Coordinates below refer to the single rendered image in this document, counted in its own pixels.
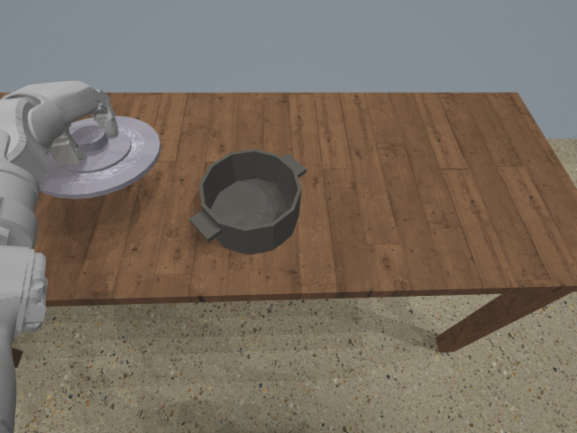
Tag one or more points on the table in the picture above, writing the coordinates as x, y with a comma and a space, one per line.
406, 194

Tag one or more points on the robot left upper arm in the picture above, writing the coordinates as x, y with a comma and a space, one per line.
23, 288

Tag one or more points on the robot left hand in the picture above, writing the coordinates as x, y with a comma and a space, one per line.
75, 99

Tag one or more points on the lid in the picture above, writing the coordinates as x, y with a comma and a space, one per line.
125, 159

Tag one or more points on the knob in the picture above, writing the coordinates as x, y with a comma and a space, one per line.
90, 138

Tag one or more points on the robot left forearm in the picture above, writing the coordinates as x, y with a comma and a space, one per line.
29, 123

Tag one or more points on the pot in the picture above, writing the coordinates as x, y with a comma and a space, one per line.
250, 200

